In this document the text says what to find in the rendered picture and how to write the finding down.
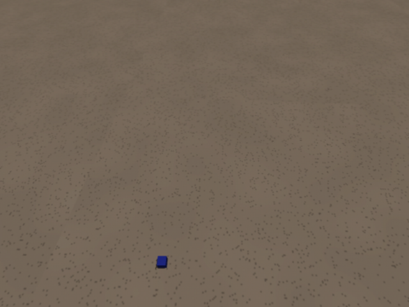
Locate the cube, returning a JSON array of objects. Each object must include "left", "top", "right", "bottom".
[{"left": 157, "top": 256, "right": 167, "bottom": 268}]

